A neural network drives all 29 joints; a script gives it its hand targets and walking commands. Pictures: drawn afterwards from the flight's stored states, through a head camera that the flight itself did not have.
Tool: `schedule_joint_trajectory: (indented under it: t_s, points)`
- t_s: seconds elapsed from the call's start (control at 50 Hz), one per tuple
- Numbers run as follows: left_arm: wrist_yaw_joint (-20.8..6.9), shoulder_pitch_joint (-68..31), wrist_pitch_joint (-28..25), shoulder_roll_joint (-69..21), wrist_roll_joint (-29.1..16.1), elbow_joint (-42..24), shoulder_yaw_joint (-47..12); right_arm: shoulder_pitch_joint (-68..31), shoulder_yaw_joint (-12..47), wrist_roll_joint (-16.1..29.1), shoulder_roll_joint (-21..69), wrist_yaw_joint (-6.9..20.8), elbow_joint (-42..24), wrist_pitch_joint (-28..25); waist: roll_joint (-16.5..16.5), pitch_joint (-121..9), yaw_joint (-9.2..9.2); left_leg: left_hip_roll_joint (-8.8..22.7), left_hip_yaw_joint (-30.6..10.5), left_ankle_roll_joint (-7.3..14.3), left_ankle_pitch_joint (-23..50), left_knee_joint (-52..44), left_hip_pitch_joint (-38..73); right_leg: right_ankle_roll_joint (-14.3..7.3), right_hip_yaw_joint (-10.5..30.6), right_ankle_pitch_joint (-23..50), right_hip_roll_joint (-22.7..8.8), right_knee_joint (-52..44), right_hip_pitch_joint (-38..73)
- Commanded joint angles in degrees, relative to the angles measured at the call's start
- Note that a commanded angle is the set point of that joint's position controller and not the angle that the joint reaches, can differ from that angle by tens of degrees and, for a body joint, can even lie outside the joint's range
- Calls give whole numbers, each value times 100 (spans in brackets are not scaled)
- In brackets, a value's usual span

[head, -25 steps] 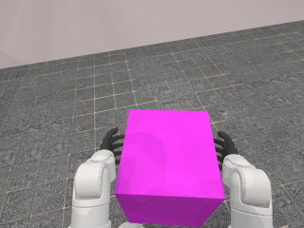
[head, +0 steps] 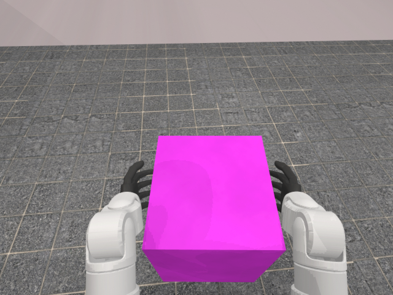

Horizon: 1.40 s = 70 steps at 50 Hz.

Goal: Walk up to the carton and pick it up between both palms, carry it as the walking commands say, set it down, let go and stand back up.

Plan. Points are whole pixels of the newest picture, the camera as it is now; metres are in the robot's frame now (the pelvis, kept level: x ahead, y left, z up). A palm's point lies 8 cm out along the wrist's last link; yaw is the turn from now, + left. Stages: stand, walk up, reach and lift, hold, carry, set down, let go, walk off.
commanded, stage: carry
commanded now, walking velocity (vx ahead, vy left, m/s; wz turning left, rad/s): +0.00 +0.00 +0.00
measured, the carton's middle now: (209, 213) +0.28 +0.02 +0.01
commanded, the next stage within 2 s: none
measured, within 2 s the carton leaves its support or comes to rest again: neither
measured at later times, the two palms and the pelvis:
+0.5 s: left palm (140, 264) +0.15 +0.12 +0.08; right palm (338, 294) +0.14 -0.17 +0.08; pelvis -0.12 -0.01 -0.01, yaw -3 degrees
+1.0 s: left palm (126, 282) +0.13 +0.14 +0.07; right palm out of the picture +0.12 -0.15 +0.07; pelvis -0.14 +0.01 -0.02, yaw -2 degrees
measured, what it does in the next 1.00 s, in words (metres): walks backwards: right foot, then left foot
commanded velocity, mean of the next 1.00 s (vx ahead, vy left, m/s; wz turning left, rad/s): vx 0.00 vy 0.00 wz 0.00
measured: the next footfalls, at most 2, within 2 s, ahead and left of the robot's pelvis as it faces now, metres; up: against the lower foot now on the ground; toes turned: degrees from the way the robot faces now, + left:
right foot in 0.12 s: -0.07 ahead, -0.11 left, +0.00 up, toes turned -1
left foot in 0.28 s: +0.01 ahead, +0.11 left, +0.00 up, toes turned -14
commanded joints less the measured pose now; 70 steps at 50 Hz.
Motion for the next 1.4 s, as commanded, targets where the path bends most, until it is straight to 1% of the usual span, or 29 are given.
schedule_joint_trajectory:
  t_s: [0.0, 0.04, 0.06, 0.08, 0.1, 0.12, 0.14, 0.2, 0.28, 0.32, 0.38, 0.52, 0.68, 0.74, 0.82, 0.86, 0.88, 0.9, 0.92, 0.96, 0.98, 1.0, 1.06, 1.1, 1.12, 1.14, 1.22, 1.3, 1.38]
  points:
    - [-1572, -3050, -40, -5389, -2628, -435, -4432, -2219, 3578, 2075, 5202, 1396, -424, -106, 1208, -2020, -446, 1309, -1188, 679, 203, -1066, 1651, -12, -104, -439, 73, -1121, 273]
    - [-1598, -2860, 1, -5342, -2545, -210, -4330, -2134, 3620, 2030, 5185, 1387, -302, -64, 1279, -2051, -445, 1345, -1337, 696, 39, -1105, 1722, -133, -143, -225, 141, -2181, 698]
    - [-1617, -2735, 11, -5354, -2493, -88, -4285, -2178, 3660, 2037, 5202, 1388, -280, -47, 1172, -2053, -378, 1229, -1211, 572, -33, -1019, 1628, -185, -262, 331, 159, -3103, 1145]
    - [-1637, -2670, 18, -5367, -2455, 15, -4250, -2180, 3697, 2046, 5217, 1392, -269, -38, 1080, -2048, -394, 1071, -1103, 356, -99, -941, 1367, -217, -182, 717, 28, -3825, 1726]
    - [-1659, -2673, 23, -5386, -2420, 92, -4218, -2205, 3738, 2050, 5234, 1400, -224, -39, 787, -2103, -429, 920, -961, 127, -165, -696, 885, -266, 265, 755, -382, -4144, 2399]
    - [-1680, -2717, -17, -5386, -2319, 116, -4147, -2368, 3800, 2093, 5215, 1430, -267, -31, -213, -2007, -446, 463, -445, -267, -71, -496, 183, -537, 1136, 583, -1107, -3970, 2575]
    - [-1674, -2736, -80, -5475, -2241, 130, -4137, -2746, 3935, 2228, 5253, 1481, -483, -19, -1025, -1522, -385, 281, -76, -351, -648, -247, 10, -823, 1469, 711, -1633, -4096, 1611]
    - [-1647, -2803, -131, -5599, -2202, 33, -4013, -3325, 4171, 2559, 5542, 1584, -587, 16, -668, -1205, -369, 189, 100, -288, -283, 656, 627, -779, 768, 323, -1299, -4046, 522]
    - [-1518, -2607, -150, -5286, -1937, 255, -3719, -3391, 4185, 2727, 5317, 1655, -493, 114, -677, -1296, -349, 416, -41, -296, 200, -153, 791, -636, 519, 1115, -962, -3479, 811]
    - [-1486, -2566, -152, -5198, -1849, 197, -3693, -3270, 4144, 2678, 5334, 1686, -273, 108, -233, -1389, -313, 526, -243, -248, -249, -360, 702, -530, 529, 249, -790, -3606, 755]
    - [-1496, -2806, -107, -5276, -1917, 244, -3729, -3289, 4025, 2629, 5350, 1679, -140, 99, 2, -1179, -317, 494, -331, -253, -1202, -695, 320, -507, 572, -705, -644, -3695, 595]
    - [-1554, -3081, -96, -5456, -2219, 103, -4044, -2978, 3826, 2403, 5389, 1560, -49, 12, 217, -1496, -397, 458, -391, -228, -1214, -648, 496, -502, 394, -583, -554, -3543, 429]
    - [-1535, -3004, -141, -5534, -2297, -2, -4132, -2891, 3769, 2348, 5295, 1523, -230, -45, 862, -1834, -315, 626, -759, -229, -2002, -1401, 364, -539, -175, 13, 16, -2771, 867]
    - [-1537, -2924, -148, -5495, -2280, 10, -4109, -2861, 3791, 2334, 5251, 1511, -275, -50, 524, -1819, -309, 428, -446, -273, -1729, -1060, 454, -667, 94, -238, -97, -3119, 715]
    - [-1595, -2929, -147, -5438, -2295, 87, -4082, -2811, 3825, 2267, 5269, 1455, -213, -70, -735, -1805, -430, -180, 219, -236, -403, 825, 1096, -767, 946, -1039, -814, -4094, -247]
    - [-1634, -2988, -151, -5335, -2296, 173, -4024, -2802, 3810, 2233, 5267, 1443, -85, -86, -1007, -1679, -505, -236, 293, -191, -576, 1474, 1165, -775, 761, -1374, -1025, -4212, -692]
    - [-1647, -3081, -146, -5325, -2297, 195, -4016, -2897, 3810, 2251, 5261, 1453, -69, -84, -977, -1512, -555, -144, 195, -146, -660, 1190, 1047, -692, 592, -1341, -1031, -4020, -629]
    - [-1642, -3064, -149, -5364, -2258, 301, -4007, -3002, 3775, 2290, 5213, 1478, -70, -79, -698, -1370, -525, -20, 29, -120, -630, 584, 997, -639, 505, -1129, -915, -3600, -488]
    - [-1631, -3013, -157, -5332, -2206, 320, -3989, -3002, 3761, 2310, 5225, 1508, 15, -83, -76, -1203, -467, 161, -449, -86, -965, -121, 699, -499, 246, -1091, -589, -3172, -443]
    - [-1575, -3051, -194, -5336, -2113, 360, -3903, -3088, 3722, 2371, 5221, 1565, 105, -97, 1288, -1291, -327, 1048, -1992, -47, -3295, -1962, -323, -319, -268, -271, 89, -1753, 530]
    - [-1533, -3038, -232, -5370, -2073, 357, -3857, -3194, 3711, 2402, 5258, 1589, 122, -119, 1485, -1503, -224, 1152, -1931, -70, -3341, -2160, -554, -363, -255, -54, 116, -1358, 1066]
    - [-1500, -3079, -257, -5417, -2107, 196, -3894, -3232, 3765, 2478, 5318, 1605, 48, -139, 1549, -1630, -169, 1059, -1601, -86, -2882, -2072, -514, -433, -298, 122, 147, -1432, 1332]
    - [-1465, -3108, -226, -5463, -2184, 118, -3928, -3083, 3781, 2436, 5329, 1568, -1, -139, 1122, -1859, -250, 763, -1040, 15, -1719, -1398, 313, -622, -242, 392, 149, -2735, 1486]
    - [-1497, -2951, -249, -5389, -2125, 245, -3912, -2892, 3716, 2306, 5189, 1520, 7, -151, 288, -1837, -326, 437, -660, -150, -1311, -921, 443, -781, 580, -68, -345, -3267, 1192]
    - [-1519, -2970, -263, -5358, -2127, 258, -3920, -2889, 3705, 2258, 5165, 1498, 11, -177, -156, -1747, -371, 317, -497, -133, -944, -566, 592, -797, 972, -450, -636, -3690, 854]
    - [-1542, -2986, -275, -5375, -2153, 263, -3940, -2949, 3726, 2240, 5174, 1474, -38, -208, -378, -1618, -401, 181, -328, -101, -451, -275, 712, -761, 1105, -462, -783, -3901, 578]
    - [-1614, -2809, -364, -5259, -2142, 493, -3835, -2885, 3694, 2115, 5129, 1408, 51, -275, -459, -1611, -406, 247, -325, -3, 67, -150, 938, -672, 777, 146, -705, -3698, 405]
    - [-1586, -2903, -451, -5239, -2069, 458, -3801, -2894, 3656, 2104, 5164, 1459, 188, -343, 104, -1623, -347, 465, -622, 24, -271, -533, 641, -652, 577, 621, -521, -3303, 797]
    - [-1521, -2894, -583, -5245, -1999, 414, -3778, -2845, 3617, 2099, 5166, 1487, 272, -473, 305, -1762, -322, 502, -655, 62, -157, -589, 652, -652, 540, 919, -497, -3115, 1027]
